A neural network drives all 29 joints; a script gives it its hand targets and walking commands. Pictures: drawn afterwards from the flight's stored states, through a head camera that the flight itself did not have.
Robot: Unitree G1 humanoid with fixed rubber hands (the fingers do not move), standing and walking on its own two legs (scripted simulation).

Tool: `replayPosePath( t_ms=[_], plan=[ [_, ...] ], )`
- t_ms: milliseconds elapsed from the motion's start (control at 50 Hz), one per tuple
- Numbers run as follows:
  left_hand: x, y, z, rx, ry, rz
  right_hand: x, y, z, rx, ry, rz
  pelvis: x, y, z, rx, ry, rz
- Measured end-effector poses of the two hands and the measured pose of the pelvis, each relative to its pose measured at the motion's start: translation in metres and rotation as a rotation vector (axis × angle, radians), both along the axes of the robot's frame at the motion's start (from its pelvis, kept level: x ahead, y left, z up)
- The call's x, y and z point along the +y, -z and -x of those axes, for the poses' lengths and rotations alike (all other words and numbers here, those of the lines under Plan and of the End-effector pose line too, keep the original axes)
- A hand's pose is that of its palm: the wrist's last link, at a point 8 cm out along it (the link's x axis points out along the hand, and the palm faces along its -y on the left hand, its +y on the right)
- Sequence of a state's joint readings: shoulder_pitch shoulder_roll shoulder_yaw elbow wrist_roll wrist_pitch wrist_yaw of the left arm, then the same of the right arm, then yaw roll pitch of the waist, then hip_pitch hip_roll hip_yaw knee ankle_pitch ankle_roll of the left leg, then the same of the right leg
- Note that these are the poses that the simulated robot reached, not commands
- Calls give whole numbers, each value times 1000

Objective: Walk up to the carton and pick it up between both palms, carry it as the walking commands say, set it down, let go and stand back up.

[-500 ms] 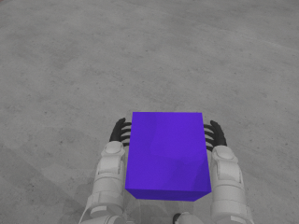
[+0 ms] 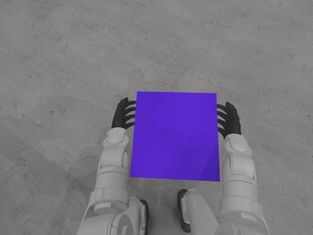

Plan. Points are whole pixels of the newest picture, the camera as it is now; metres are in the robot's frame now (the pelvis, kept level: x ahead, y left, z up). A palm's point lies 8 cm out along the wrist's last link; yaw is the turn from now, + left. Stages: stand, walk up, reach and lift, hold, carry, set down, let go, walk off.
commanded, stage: set down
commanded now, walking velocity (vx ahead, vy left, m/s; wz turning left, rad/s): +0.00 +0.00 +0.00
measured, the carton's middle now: (173, 141) +0.37 -0.06 -0.15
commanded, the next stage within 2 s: none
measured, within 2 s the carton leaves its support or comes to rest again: neither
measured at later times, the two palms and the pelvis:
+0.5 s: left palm (130, 126) +0.42 +0.07 -0.14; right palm (223, 133) +0.38 -0.21 -0.14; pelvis -0.02 +0.00 -0.08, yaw +0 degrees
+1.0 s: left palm (135, 126) +0.45 +0.06 -0.23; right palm (215, 133) +0.40 -0.22 -0.24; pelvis -0.03 +0.00 -0.15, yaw +1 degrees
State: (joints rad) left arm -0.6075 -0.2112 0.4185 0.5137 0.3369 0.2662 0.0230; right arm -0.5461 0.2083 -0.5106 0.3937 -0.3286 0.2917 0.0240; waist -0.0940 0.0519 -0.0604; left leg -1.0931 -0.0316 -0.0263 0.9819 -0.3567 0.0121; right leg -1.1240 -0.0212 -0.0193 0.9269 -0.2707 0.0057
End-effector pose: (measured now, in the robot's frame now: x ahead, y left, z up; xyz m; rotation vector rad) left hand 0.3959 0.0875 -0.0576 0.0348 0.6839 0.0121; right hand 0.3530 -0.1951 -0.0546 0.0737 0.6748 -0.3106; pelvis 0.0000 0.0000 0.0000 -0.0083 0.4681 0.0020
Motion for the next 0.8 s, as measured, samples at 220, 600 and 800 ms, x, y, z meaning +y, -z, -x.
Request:
replayPosePath(
  t_ms=[220, 600, 800],
  plan=[
    [-6, 38, -11, 2, 2, 6, -5, 39, -10, 5, 5, -4, -2, 36, 11, 96, 2, -1],
    [-16, 102, -35, 2, 14, 7, -15, 105, -28, 20, 9, 6, -2, 95, 22, 216, 4, -11],
    [-20, 138, -48, -1, 20, 4, -19, 143, -38, 27, 8, 11, -1, 124, 24, 269, 3, -14]
  ],
)
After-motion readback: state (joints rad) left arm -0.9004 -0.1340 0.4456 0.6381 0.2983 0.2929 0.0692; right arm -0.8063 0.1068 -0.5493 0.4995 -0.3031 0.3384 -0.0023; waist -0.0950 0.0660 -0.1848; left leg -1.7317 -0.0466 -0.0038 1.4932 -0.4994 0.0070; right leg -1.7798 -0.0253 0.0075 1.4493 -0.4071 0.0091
